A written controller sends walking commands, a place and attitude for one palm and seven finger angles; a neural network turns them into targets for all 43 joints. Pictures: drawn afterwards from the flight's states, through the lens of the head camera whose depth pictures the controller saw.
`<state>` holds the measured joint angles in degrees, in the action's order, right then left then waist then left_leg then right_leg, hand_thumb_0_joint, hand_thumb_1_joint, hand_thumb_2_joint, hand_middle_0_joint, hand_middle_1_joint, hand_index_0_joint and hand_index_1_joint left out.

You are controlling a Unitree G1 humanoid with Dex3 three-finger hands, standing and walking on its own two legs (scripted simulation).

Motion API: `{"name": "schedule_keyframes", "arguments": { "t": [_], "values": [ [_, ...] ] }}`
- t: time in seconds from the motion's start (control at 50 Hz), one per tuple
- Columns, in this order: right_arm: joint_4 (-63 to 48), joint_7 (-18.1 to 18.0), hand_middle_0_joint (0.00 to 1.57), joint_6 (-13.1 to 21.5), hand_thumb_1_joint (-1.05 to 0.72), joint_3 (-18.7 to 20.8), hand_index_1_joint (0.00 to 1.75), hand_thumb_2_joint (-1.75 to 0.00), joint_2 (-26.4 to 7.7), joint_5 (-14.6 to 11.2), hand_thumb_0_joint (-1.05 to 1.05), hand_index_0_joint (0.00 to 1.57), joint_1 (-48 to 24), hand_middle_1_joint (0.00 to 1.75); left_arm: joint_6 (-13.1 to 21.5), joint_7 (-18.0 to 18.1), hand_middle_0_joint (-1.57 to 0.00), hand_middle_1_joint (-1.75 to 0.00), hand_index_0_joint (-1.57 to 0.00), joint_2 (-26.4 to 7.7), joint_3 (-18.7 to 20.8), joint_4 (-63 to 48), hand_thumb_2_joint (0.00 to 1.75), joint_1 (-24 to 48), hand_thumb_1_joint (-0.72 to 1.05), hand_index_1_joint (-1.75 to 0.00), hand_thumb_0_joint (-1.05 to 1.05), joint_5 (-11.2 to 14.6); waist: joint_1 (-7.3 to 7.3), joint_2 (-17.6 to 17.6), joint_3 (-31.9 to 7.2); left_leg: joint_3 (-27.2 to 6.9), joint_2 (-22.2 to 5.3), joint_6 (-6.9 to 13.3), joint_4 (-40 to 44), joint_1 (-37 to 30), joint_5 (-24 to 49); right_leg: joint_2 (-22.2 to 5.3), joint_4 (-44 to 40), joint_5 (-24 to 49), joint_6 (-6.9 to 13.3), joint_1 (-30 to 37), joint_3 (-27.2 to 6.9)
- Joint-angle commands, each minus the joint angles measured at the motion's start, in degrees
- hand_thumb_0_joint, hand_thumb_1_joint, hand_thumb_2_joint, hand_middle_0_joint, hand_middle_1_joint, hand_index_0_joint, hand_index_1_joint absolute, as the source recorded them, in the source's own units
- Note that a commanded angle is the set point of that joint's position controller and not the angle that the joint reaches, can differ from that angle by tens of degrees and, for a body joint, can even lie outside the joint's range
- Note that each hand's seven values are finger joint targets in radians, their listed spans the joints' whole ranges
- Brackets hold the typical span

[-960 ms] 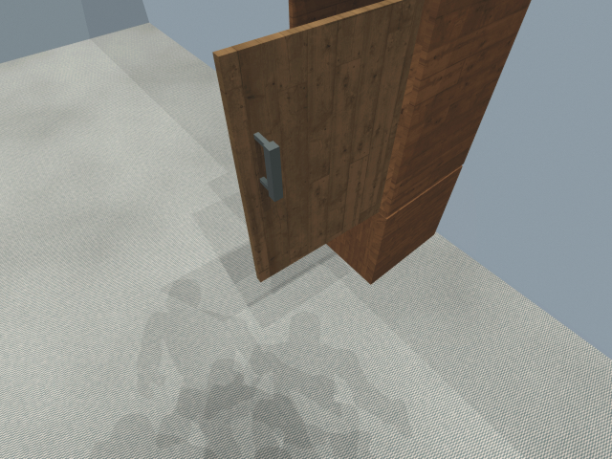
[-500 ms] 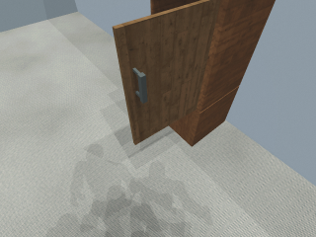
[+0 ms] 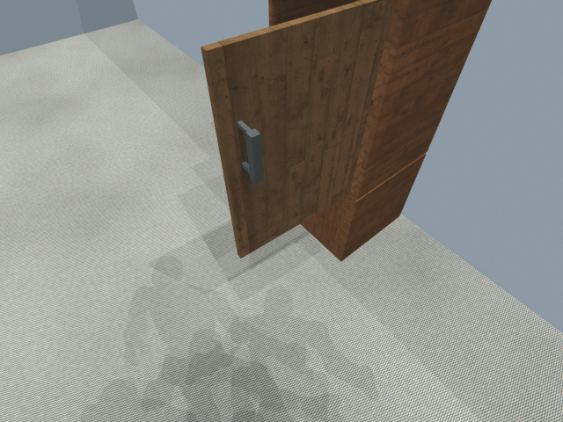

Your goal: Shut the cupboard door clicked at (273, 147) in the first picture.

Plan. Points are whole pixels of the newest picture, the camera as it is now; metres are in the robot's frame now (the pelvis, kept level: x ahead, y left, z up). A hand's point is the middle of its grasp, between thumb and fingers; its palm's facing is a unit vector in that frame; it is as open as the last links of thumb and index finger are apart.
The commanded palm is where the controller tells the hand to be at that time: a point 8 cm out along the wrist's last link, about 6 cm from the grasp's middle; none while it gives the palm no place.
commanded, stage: walk to a spot facing it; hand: left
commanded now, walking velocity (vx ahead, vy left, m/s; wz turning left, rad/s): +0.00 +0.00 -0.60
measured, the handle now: (249, 152) +0.59 +0.10 +0.03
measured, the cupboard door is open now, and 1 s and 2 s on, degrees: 87 87 87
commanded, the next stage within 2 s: none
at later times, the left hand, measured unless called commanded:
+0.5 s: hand out of the picture +0.06 +0.16 -0.18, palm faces -0.13 -0.95 -0.28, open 7.4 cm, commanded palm none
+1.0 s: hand out of the picture +0.14 +0.17 -0.18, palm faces -0.36 -0.90 -0.26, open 7.4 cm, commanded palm none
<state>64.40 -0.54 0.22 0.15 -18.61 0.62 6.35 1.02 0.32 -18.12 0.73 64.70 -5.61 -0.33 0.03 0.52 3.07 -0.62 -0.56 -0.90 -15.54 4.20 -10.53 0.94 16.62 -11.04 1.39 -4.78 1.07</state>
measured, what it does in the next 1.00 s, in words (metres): steps on the spot, turning right: left foot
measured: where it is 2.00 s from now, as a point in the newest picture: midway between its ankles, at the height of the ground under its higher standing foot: outside the picture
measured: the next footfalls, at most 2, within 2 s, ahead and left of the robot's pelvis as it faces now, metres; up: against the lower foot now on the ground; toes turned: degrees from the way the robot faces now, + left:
left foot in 0.92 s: +0.05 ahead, +0.12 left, +0.00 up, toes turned -28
right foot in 1.18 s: -0.05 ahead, -0.17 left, +0.00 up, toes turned -37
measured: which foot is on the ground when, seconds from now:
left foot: down 0.00-0.40, up 0.42-0.90, down 0.92-1.00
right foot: down 0.00-0.90, up 0.92-1.00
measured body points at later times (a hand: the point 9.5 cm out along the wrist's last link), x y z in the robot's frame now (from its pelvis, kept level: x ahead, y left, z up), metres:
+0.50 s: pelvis -0.03 -0.03 -0.02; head +0.02 -0.07 +0.42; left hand +0.07 +0.21 -0.16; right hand -0.02 -0.29 -0.19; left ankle -0.05 +0.13 -0.69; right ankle -0.03 -0.10 -0.75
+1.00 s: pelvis -0.02 -0.01 -0.01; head +0.04 -0.02 +0.43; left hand +0.16 +0.21 -0.16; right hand -0.03 -0.28 -0.15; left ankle +0.02 +0.14 -0.75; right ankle -0.07 -0.11 -0.70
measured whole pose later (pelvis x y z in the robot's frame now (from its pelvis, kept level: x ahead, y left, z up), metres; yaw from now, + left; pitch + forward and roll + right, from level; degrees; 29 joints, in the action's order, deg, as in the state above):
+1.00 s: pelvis -0.02 -0.01 -0.01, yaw -27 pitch +3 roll +0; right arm 50.9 -2.4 -0.8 1.7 -11.8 1.5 7.0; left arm -3.8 -0.8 -15.5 6.1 52.5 -10.2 -1.3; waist -2.4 -1.9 5.0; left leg -1.6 -2.5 -2.1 -28.1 13.5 -17.0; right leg 5.1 54.9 -27.1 -2.1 -29.5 -4.5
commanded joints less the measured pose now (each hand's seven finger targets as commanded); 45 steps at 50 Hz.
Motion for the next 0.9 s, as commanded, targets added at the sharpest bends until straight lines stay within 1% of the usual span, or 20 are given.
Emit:
{"name": "schedule_keyframes", "arguments": {
  "t": [0.0,0.06,0.2,0.24,0.26,0.3,0.34,0.36,0.38,0.4,0.44,0.48,0.52,0.56,0.72,0.78,0.82,0.84,0.86,0.88],
  "values": [
    [-2.97,-1.04,0.20,1.07,-0.90,2.15,0.30,-0.90,-11.19,0.37,0.00,0.20,-0.70,0.30,0.93,0.51,-0.20,-0.30,-0.20,-11.99,2.14,-3.83,0.90,2.15,0.90,-0.30,0.00,-0.13,0.47,-0.38,-4.28,-3.60,-6.78,1.71,-0.22,-1.50,12.88,-7.96,-0.79,15.61,1.41,-0.07,-6.45],
    [-2.55,-1.55,0.20,-0.20,-0.90,1.30,0.30,-0.90,-4.28,0.46,0.00,0.20,3.60,0.30,-0.77,0.96,-0.20,-0.30,-0.20,-5.95,1.46,-3.78,0.90,-1.18,0.90,-0.30,0.00,-0.08,0.88,-1.18,-5.79,-0.43,-7.22,0.65,-4.04,-1.86,13.90,-7.69,3.08,20.86,0.64,-1.50,-7.23],
    [-7.61,-2.46,0.20,-1.53,-0.90,3.82,0.30,-0.90,-6.37,0.77,0.00,0.20,4.76,0.30,-3.13,0.06,-0.20,-0.30,-0.20,-5.41,3.17,-9.41,0.90,-2.75,0.90,-0.30,0.00,-0.70,0.75,2.59,-3.16,-0.64,-11.73,3.27,-7.05,0.37,9.62,-3.45,14.68,14.86,0.61,-11.44,-8.08],
    [-8.79,-2.52,0.20,-1.39,-0.90,4.47,0.30,-0.90,-6.83,0.94,0.00,0.20,4.74,0.30,-3.53,-0.33,-0.20,-0.30,-0.20,-4.27,3.37,-10.82,0.90,-3.36,0.90,-0.30,0.00,-0.75,0.41,6.28,-3.04,-3.37,-15.77,6.02,-5.42,1.37,9.60,-1.39,22.30,3.88,0.07,-14.17,-6.15],
    [-9.21,-2.48,0.20,-1.14,-0.90,4.66,0.30,-0.90,-7.00,1.08,0.00,0.20,4.68,0.30,-3.90,-0.55,-0.20,-0.30,-0.20,-3.26,3.49,-11.73,0.90,-3.10,0.90,-0.30,0.00,-0.76,0.18,9.72,-1.86,-5.39,-18.90,8.44,-3.64,2.26,12.64,-0.13,28.18,-9.08,-0.52,-16.16,-3.86],
    [-10.29,-2.48,0.20,-0.88,-0.90,4.74,0.30,-0.90,-6.62,1.44,0.00,0.20,3.81,0.30,-4.37,-0.89,-0.20,-0.30,-0.20,-1.87,4.07,-13.17,0.90,-3.14,0.90,-0.30,0.00,-0.78,-0.36,11.00,-0.20,-4.94,-21.66,10.80,-3.99,5.92,17.38,-1.71,32.87,-19.18,-0.65,-15.47,-2.69],
    [-11.65,-2.50,0.20,-0.93,-0.90,4.97,0.30,-0.90,-6.43,1.32,0.00,0.20,0.59,0.30,-3.93,-1.20,-0.20,-0.30,-0.20,-1.37,4.67,-12.37,0.90,-9.04,0.90,-0.30,0.00,-0.87,-3.70,7.17,-1.44,0.02,-18.49,7.22,-12.10,9.51,16.89,-2.26,22.43,-10.00,-0.31,-7.90,-1.71],
    [-12.41,-2.46,0.20,-1.32,-0.90,5.02,0.30,-0.90,-5.39,0.87,0.00,0.20,-0.26,0.30,-3.27,-1.08,-0.20,-0.30,-0.20,-3.35,5.42,-11.47,0.90,-12.62,0.90,-0.30,0.00,-1.21,-5.18,-0.74,-1.87,4.10,-12.42,3.13,-22.33,13.65,8.20,-4.32,11.01,5.41,0.71,-3.05,-6.28],
    [-14.07,-2.13,0.20,-1.55,-0.90,4.60,0.30,-0.90,-0.67,-0.04,0.00,0.20,1.06,0.30,-2.36,-0.11,-0.20,-0.30,-0.20,-10.01,6.64,-11.40,0.90,-14.08,0.90,-0.30,0.00,-1.94,-4.43,-20.65,-2.99,9.79,-1.22,-1.87,-37.34,24.83,-18.88,-19.50,1.10,20.44,5.96,1.11,-29.57],
    [-14.05,-1.92,0.20,-2.37,-0.90,4.62,0.30,-0.90,-2.17,-0.03,0.00,0.20,0.87,0.30,-2.40,0.28,-0.20,-0.30,-0.20,-10.39,6.41,-11.47,0.90,-15.23,0.90,-0.30,0.00,-0.85,-5.38,-15.96,-2.69,1.59,-1.01,-1.46,-47.14,24.44,-25.50,-22.02,-0.81,18.04,11.37,-3.29,-31.55],
    [-13.42,-1.86,0.20,-2.74,-0.90,4.86,0.30,-0.90,-1.33,0.06,0.00,0.20,-0.63,0.30,-2.55,1.20,-0.20,-0.30,-0.20,-6.51,6.15,-13.34,0.90,-9.17,0.90,-0.30,0.00,-1.05,-2.28,-9.34,0.14,-2.93,-2.72,-1.36,-54.22,27.65,-19.02,-17.64,0.21,10.44,12.05,-7.14,-30.24],
    [-12.98,-1.44,0.20,-2.55,-0.90,4.42,0.30,-0.90,0.43,0.24,0.00,0.20,0.60,0.30,-1.86,1.44,-0.20,-0.30,-0.20,-4.34,5.76,-14.13,0.90,-8.16,0.90,-0.30,0.00,-0.92,-0.93,-5.27,-2.99,-2.44,-3.03,-2.17,-52.24,26.66,-13.81,-14.49,1.91,14.41,10.60,-5.33,-25.23],
    [-12.91,-1.39,0.20,-2.34,-0.90,4.22,0.30,-0.90,1.62,0.07,0.00,0.20,1.25,0.30,-1.54,1.63,-0.20,-0.30,-0.20,-4.03,5.80,-13.59,0.90,-9.52,0.90,-0.30,0.00,-1.03,-1.12,-6.00,-6.94,-1.19,-2.47,-2.70,-46.64,25.36,-13.44,-12.59,3.96,21.21,9.57,-0.09,-22.63],
    [-13.11,-1.57,0.20,-2.54,-0.90,4.19,0.30,-0.90,1.91,-0.03,0.00,0.20,0.18,0.30,-1.73,1.47,-0.20,-0.30,-0.20,-4.32,6.04,-13.18,0.90,-11.35,0.90,-0.30,0.00,-0.95,-2.09,-6.71,-6.97,-0.65,-1.72,-2.97,-43.99,25.17,-12.91,-11.78,3.75,22.42,9.22,1.07,-22.86],
    [-15.32,-1.76,0.20,-1.92,-0.90,4.35,0.30,-0.90,1.80,-0.49,0.00,0.20,-2.62,0.30,-2.31,1.14,-0.20,-0.30,-0.20,-5.01,6.71,-13.60,0.90,-11.63,0.90,-0.30,0.00,-1.53,-2.75,-8.78,-5.84,-1.39,-0.18,-2.34,-33.23,21.74,-15.12,-10.76,3.35,18.13,9.87,-0.99,-28.92],
    [-15.54,-1.88,0.20,-1.51,-0.90,4.23,0.30,-0.90,1.33,-0.81,0.00,0.20,-1.09,0.30,-2.63,0.92,-0.20,-0.30,-0.20,-5.69,6.93,-14.44,0.90,-9.92,0.90,-0.30,0.00,-1.47,-1.92,-8.84,-6.58,-1.78,0.83,-1.44,-25.48,17.08,-14.21,-9.66,4.04,17.03,9.09,-3.74,-31.00],
    [-14.79,-2.15,0.20,-1.08,-0.90,4.24,0.30,-0.90,1.21,-0.90,0.00,0.20,2.44,0.30,-2.82,0.86,-0.20,-0.30,-0.20,-5.32,6.77,-14.81,0.90,-7.81,0.90,-0.30,0.00,-1.23,-0.09,-8.99,-7.70,-1.67,1.14,-1.04,-14.81,9.00,-9.10,-7.43,6.27,15.11,6.37,-7.87,-30.28],
    [-13.96,-2.48,0.20,-0.58,-0.90,4.41,0.30,-0.90,-0.17,-0.84,0.00,0.20,5.59,0.30,-2.91,0.81,-0.20,-0.30,-0.20,-4.62,6.46,-15.44,0.90,-6.03,0.90,-0.30,0.00,-0.84,1.64,-7.41,-8.65,-1.95,-0.85,-0.41,-7.15,-0.02,-4.81,-5.43,8.36,10.35,3.89,-14.11,-28.08],
    [-13.90,-2.85,0.20,0.00,-0.90,5.05,0.30,-0.90,-4.26,-0.17,0.00,0.20,6.77,0.30,-3.01,0.43,-0.20,-0.30,-0.20,-1.60,5.88,-16.53,0.90,-6.35,0.90,-0.30,0.00,-0.22,2.10,4.41,-8.64,-12.46,-11.19,2.94,-0.39,-8.22,-6.64,1.27,15.17,-2.31,0.79,-25.23,-21.57],
    [-15.47,-2.94,0.20,-0.06,-0.90,5.72,0.30,-0.90,-8.81,0.82,0.00,0.20,6.04,0.30,-2.81,-0.57,-0.20,-0.30,-0.20,-0.43,5.41,-18.13,0.90,-5.65,0.90,-0.30,0.00,-0.08,1.61,17.40,-5.88,-25.50,-25.92,9.56,3.41,-6.94,-0.81,5.56,30.05,-23.01,-2.61,-32.38,-9.22]
  ]
}}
